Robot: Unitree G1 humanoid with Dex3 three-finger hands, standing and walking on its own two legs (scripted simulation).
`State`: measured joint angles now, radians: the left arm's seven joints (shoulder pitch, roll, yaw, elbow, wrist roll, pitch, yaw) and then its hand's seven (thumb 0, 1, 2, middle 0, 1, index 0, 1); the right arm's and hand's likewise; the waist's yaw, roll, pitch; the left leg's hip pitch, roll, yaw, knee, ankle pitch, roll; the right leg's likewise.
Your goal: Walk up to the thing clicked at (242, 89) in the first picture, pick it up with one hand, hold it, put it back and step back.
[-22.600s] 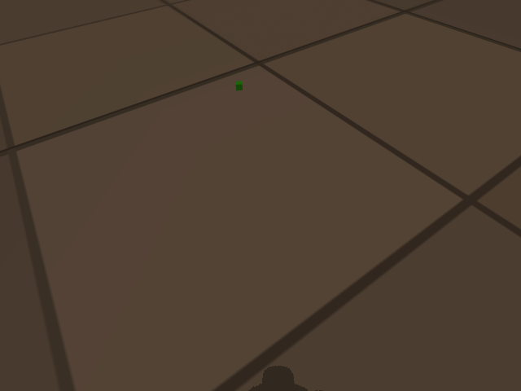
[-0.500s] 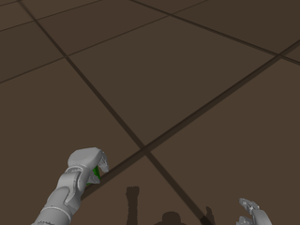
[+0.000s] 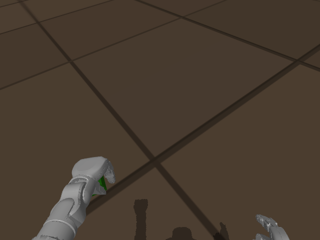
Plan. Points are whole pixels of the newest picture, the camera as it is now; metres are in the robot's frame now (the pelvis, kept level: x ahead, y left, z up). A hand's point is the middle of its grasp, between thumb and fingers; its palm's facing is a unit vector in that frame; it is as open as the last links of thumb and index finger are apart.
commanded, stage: crouch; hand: left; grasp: from above
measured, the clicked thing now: (94, 183) +0.30 +0.24 -0.06
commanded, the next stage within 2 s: lower in 2.00 s
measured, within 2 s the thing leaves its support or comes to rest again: neither
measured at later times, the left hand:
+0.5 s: hand (102, 200) +0.28 +0.23 -0.13, palm faces -0.46 -0.03 -0.89, open 5.3 cm
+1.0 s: hand (116, 212) +0.31 +0.26 -0.38, palm faces -0.46 -0.03 -0.89, open 5.5 cm
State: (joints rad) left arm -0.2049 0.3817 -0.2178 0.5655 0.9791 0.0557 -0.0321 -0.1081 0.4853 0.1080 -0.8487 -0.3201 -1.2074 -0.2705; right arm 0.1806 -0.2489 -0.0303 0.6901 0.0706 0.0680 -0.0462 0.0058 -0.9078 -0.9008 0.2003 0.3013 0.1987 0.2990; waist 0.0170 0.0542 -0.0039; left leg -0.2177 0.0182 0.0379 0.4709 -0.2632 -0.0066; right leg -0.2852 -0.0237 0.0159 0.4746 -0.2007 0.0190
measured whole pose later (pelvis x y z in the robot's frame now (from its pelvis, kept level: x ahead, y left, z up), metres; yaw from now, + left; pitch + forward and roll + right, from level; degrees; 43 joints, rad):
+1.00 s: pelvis -0.07 +0.01 -0.24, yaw +2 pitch +33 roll -2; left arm -0.64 0.44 -0.03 1.20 1.15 -0.09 0.38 -0.10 0.51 0.14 -0.86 -0.22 -1.14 -0.22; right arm 0.20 -0.23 -0.07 0.75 -0.04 -0.04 0.00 0.00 -0.90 -0.90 0.20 0.30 0.20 0.30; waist -0.12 0.04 -0.20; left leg -1.68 0.00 -0.02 1.75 -0.65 0.01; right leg -1.71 -0.04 0.00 1.68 -0.55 0.03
